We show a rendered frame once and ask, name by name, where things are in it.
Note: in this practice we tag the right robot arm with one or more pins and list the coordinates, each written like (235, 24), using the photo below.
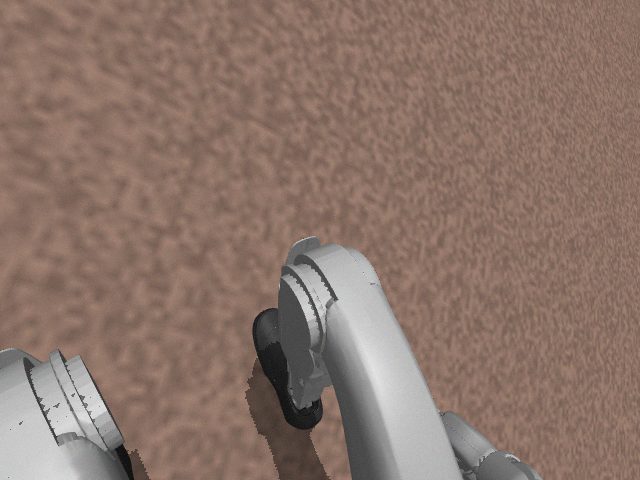
(503, 465)

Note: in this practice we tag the right robot foot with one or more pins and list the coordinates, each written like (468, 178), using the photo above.
(274, 365)

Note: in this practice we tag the right robot hand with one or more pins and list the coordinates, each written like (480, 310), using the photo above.
(469, 445)

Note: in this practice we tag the left robot foot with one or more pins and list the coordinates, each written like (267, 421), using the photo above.
(125, 460)

